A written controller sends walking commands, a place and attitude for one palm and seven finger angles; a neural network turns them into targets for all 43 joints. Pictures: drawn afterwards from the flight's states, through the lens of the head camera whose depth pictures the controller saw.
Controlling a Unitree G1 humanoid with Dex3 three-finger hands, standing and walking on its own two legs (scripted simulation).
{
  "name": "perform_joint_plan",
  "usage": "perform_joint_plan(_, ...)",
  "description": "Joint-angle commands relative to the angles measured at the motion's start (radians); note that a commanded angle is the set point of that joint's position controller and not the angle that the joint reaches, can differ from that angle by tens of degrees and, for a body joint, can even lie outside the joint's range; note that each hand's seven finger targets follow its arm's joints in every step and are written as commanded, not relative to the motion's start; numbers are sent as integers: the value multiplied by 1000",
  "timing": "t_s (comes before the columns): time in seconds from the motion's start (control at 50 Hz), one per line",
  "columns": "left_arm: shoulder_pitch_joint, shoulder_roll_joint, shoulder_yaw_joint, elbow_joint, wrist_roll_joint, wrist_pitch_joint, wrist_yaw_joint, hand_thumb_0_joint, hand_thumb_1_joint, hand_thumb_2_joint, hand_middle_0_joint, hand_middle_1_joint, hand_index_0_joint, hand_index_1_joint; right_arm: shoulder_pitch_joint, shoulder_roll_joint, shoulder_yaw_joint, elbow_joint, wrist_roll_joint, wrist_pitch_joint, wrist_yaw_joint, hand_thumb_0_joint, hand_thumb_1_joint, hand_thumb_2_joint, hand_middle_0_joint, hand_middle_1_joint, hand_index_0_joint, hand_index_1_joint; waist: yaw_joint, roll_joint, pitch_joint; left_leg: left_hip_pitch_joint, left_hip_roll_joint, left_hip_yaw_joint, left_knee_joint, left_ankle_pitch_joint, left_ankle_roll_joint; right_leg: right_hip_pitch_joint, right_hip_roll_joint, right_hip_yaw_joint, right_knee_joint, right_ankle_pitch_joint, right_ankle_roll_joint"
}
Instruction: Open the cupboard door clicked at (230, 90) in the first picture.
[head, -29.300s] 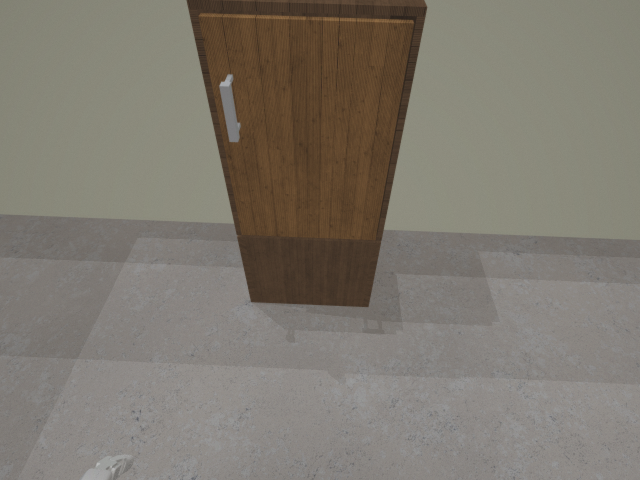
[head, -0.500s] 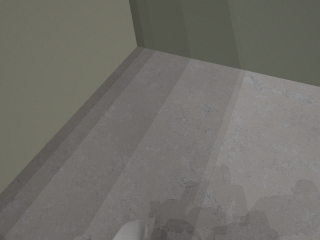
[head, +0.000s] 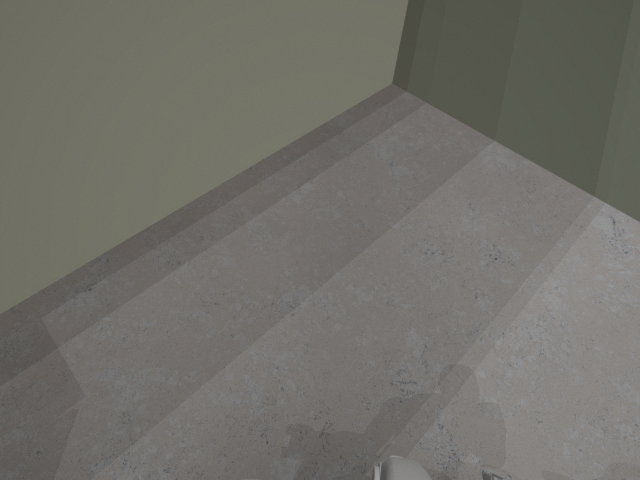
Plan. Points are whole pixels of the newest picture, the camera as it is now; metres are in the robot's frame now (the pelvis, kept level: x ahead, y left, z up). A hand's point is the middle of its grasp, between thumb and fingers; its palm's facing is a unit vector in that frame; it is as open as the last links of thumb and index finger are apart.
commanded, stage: turn to face it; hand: left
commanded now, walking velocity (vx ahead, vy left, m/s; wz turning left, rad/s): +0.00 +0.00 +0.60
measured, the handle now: out of the picture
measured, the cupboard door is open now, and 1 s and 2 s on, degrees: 46 46 46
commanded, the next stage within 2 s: none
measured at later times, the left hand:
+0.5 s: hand out of the picture +0.00 +0.17 -0.16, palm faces +0.33 -0.92 -0.23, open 7.3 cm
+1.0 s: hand out of the picture +0.02 +0.20 -0.15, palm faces +0.52 -0.81 -0.26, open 7.4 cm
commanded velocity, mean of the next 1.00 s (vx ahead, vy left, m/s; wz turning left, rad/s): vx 0.00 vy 0.00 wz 0.60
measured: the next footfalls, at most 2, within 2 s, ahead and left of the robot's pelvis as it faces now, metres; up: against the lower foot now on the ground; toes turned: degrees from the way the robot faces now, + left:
right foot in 0.14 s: +0.05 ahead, -0.15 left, +0.00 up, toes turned +1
left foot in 0.56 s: +0.01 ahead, +0.09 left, +0.00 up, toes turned +27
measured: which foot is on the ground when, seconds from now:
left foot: down 0.00-0.14, up 0.16-0.54, down 0.56-1.00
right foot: up 0.00-0.12, down 0.14-0.56, up 0.58-1.00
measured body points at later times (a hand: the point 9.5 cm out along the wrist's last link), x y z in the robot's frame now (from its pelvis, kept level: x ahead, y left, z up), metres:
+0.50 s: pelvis +0.00 -0.04 +0.00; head +0.05 -0.02 +0.45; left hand -0.02 +0.21 -0.14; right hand +0.17 -0.26 -0.14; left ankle -0.03 +0.08 -0.70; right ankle +0.01 -0.15 -0.73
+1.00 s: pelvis +0.01 -0.04 +0.00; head +0.06 -0.02 +0.45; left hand -0.01 +0.25 -0.13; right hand +0.19 -0.23 -0.15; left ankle -0.03 +0.07 -0.73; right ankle +0.07 -0.15 -0.71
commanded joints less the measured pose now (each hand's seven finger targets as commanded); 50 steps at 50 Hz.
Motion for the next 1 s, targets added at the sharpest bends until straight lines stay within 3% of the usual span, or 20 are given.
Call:
perform_joint_plan(0.0, -10, 54, 11, -92, -1, -31, 6, 0, 900, 900, -200, -300, -200, -300, 8, -223, -65, -63, -9, -10, -14, 0, -900, -900, 200, 300, 200, 300, -22, 179, -117, 55, 225, -235, -169, 253, 139, 55, 41, -12, -184, -5, 4)
perform_joint_plan(0.08, 90, 61, 16, -81, -4, -53, 8, 0, 900, 900, -200, -300, -200, -300, -37, -218, -74, -77, -1, -3, -12, 0, -900, -900, 200, 300, 200, 300, 24, 178, -152, -39, 173, -254, -58, 246, 95, 290, 94, -50, -509, 147, -7)
perform_joint_plan(0.1, 139, 98, 25, -73, 0, -65, 14, 0, 900, 900, -200, -300, -200, -300, -38, -179, -71, -84, 8, -4, -9, 0, -900, -900, 200, 300, 200, 300, 50, 73, -180, -135, 114, -221, 37, 130, 48, 439, 23, 14, -671, 218, -20)
perform_joint_plan(0.12, 167, 204, 47, -70, 17, -76, 26, 0, 900, 900, -200, -300, -200, -300, -11, -98, -59, -100, 17, -6, -5, 0, -900, -900, 200, 300, 200, 300, 58, -258, -205, -325, -43, -54, 292, -206, -38, 570, -268, 319, -777, 297, -111)
perform_joint_plan(0.14, 157, 235, 42, -78, 10, -72, 30, 0, 900, 900, -200, -300, -200, -300, -35, -124, -63, -111, 10, -3, -3, 0, -900, -900, 200, 300, 200, 300, 64, -303, -182, -336, -39, -49, 550, -401, -50, 456, -419, 414, -779, 426, -214)
perform_joint_plan(0.16, 112, 193, 30, -89, 7, -72, 32, 0, 900, 900, -200, -300, -200, -300, -23, -132, -61, -102, 6, 2, 3, 0, -900, -900, 200, 300, 200, 300, 35, -189, -151, -328, 0, -87, 678, -336, -43, 390, -375, 311, -760, 403, -243)
perform_joint_plan(0.18, 53, 143, 27, -97, 5, -71, 39, 0, 900, 900, -200, -300, -200, -300, -17, -123, -69, -77, 5, 15, 4, 0, -900, -900, 200, 300, 200, 300, 6, -260, -133, -336, 26, -87, 729, -287, -51, 353, -326, 266, -766, 376, -212)
perform_joint_plan(0.24, 7, 89, 4, -112, 1, -74, 31, 0, 900, 900, -200, -300, -200, -300, -6, -95, -56, -44, 3, 28, 21, 0, -900, -900, 200, 300, 200, 300, -26, -171, -74, -318, 41, -23, 731, -148, -82, 331, -208, 34, -722, 527, -162)
perform_joint_plan(0.34, 88, 119, 16, -85, 7, -78, 35, 0, 900, 900, -200, -300, -200, -300, -57, -72, -42, -47, 9, 28, 25, 0, -900, -900, 200, 300, 200, 300, 11, -140, -116, -272, 48, 40, 488, -178, -93, 459, -244, -43, -686, 633, -181)
perform_joint_plan(0.44, 119, 159, 35, -64, 15, -70, 27, 0, 900, 900, -200, -300, -200, -300, -87, -58, -31, -66, 13, 12, 26, 0, -900, -900, 200, 300, 200, 300, 39, -168, -116, -151, 29, 110, 231, -202, -68, 451, -283, -72, -616, 703, -189)
perform_joint_plan(0.5, 78, 162, 40, -66, 4, -65, 18, 0, 900, 900, -200, -300, -200, -300, 15, -98, -42, -49, 8, 3, 22, 0, -900, -900, 200, 300, 200, 300, -28, -127, -145, 67, 16, 115, -11, -6, -45, 339, -256, -156, -473, 604, -115)
perform_joint_plan(0.52, 65, 136, 35, -81, -3, -59, 14, 0, 900, 900, -200, -300, -200, -300, 89, -164, -59, -31, 4, -5, 19, 0, -900, -900, 200, 300, 200, 300, -72, 17, -193, 236, 107, -8, -92, 158, 0, 193, -205, -193, -310, 432, -62)
perform_joint_plan(0.54, 26, 57, 15, -126, -11, -53, 5, 0, 900, 900, -200, -300, -200, -300, 158, -288, -92, -26, -5, -9, 10, 0, -900, -900, 200, 300, 200, 300, -118, 346, -205, 343, 399, -421, -153, 491, 155, -101, -42, -197, -61, -207, 18)
perform_joint_plan(0.56, -55, 64, 8, -156, 1, -39, 14, 0, 900, 900, -200, -300, -200, -300, 210, -314, -94, -3, -2, -1, 0, 0, -900, -900, 200, 300, 200, 300, -136, 271, -211, 302, 462, -444, -154, 584, 241, -138, -28, -52, 62, -271, -2)
perform_joint_plan(0.58, -81, 75, 7, -159, 3, -35, 16, 0, 900, 900, -200, -300, -200, -300, 185, -284, -83, -11, -4, -4, -7, 0, -900, -900, 200, 300, 200, 300, -115, 178, -178, 248, 431, -392, -169, 467, 234, -137, -46, -11, 94, -197, -13)
perform_joint_plan(0.62, -50, 64, 18, -110, 5, -34, 11, 0, 900, 900, -200, -300, -200, -300, 79, -232, -68, -40, -5, -13, -24, 0, -900, -900, 200, 300, 200, 300, -67, 240, -152, 173, 317, -308, -175, 407, 174, -130, -30, 26, 131, -61, -2)
perform_joint_plan(0.7, 6, 67, 18, -74, 4, -31, 4, 0, 900, 900, -200, -300, -200, -300, 42, -203, -53, -53, 0, -27, -25, 0, -900, -900, 200, 300, 200, 300, -21, 141, -163, 168, 240, -218, -177, 428, 140, -81, -4, 28, 89, 53, 11)
perform_joint_plan(0.86, -77, 50, 10, -118, -2, -34, 11, 0, 900, 900, -200, -300, -200, -300, 90, -206, -65, -35, -8, -17, -19, 0, -900, -900, 200, 300, 200, 300, -46, 168, -141, 134, 222, -325, -166, 351, 158, 3, 50, 19, -171, 4, 9)
perform_joint_plan(0.92, -52, 46, 9, -120, -7, -39, 14, 0, 900, 900, -200, -300, -200, -300, 71, -209, -71, -41, -9, -10, -19, 0, -900, -900, 200, 300, 200, 300, -36, 204, -162, 102, 203, -360, -130, 397, 150, 110, 88, 6, -314, -6, -6)
perform_joint_plan(0.98, 44, 66, 17, -97, -11, -55, 21, 0, 900, 900, -200, -300, -200, -300, 24, -192, -75, -56, 3, -6, -18, 0, -900, -900, 200, 300, 200, 300, 19, 152, -186, -27, 149, -357, -45, 336, 95, 356, 96, 0, -605, 185, -21)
